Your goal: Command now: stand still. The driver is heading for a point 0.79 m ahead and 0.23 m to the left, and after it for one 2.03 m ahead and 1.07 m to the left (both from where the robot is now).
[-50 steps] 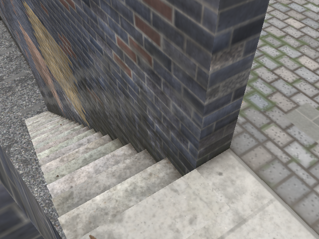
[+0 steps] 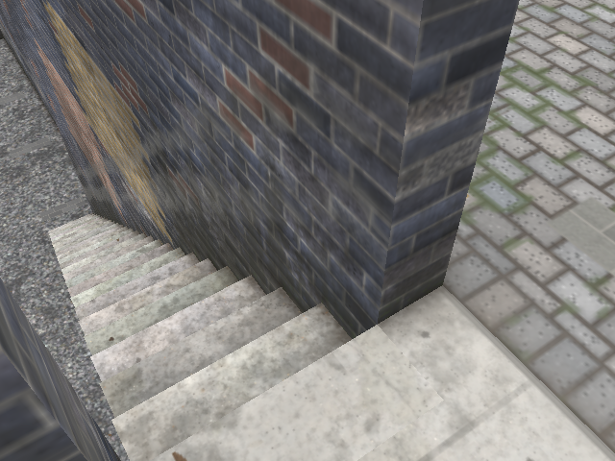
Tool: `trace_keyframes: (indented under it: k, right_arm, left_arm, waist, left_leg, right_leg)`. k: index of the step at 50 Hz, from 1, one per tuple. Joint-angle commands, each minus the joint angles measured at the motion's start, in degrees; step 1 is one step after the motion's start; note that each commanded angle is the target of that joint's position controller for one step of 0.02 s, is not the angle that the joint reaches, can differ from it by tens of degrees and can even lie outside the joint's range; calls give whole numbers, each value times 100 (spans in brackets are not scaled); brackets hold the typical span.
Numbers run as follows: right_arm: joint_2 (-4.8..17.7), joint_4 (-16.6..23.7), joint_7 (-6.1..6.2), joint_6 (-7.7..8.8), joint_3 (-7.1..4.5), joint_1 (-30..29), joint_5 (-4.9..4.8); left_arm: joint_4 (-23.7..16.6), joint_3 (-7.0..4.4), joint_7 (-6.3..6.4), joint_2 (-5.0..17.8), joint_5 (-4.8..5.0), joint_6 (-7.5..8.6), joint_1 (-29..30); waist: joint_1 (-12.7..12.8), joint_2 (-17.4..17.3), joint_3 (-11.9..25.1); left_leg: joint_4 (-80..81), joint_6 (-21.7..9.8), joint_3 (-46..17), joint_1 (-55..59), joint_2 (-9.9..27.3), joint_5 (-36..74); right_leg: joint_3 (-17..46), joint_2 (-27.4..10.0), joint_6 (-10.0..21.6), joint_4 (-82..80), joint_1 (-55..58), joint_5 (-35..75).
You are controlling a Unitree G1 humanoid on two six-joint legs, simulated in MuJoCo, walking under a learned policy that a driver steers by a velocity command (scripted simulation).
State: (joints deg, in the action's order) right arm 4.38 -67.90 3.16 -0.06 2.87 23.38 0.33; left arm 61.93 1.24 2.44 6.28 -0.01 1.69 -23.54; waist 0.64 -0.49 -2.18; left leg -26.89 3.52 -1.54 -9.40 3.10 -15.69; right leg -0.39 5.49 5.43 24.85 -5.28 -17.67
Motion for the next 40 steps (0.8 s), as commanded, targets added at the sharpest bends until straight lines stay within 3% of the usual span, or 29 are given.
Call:
trace_keyframes:
  k: [1,40]
  right_arm:
    - [257,-70,7,-2,-26,687,0]
    - [244,-71,4,5,-28,699,-2]
  left_arm:
    - [-13,-58,10,385,1,16,-614]
    - [-11,-57,5,372,2,22,-616]
  waist:
    - [-1,-9,-556]
    - [1,-11,-558]
  left_leg:
    - [219,-268,-100,-138,235,891]
    - [221,-263,-81,-146,241,896]
  right_leg:
    - [729,-914,-21,-543,-445,1722]
    - [694,-923,-25,-545,-441,1706]
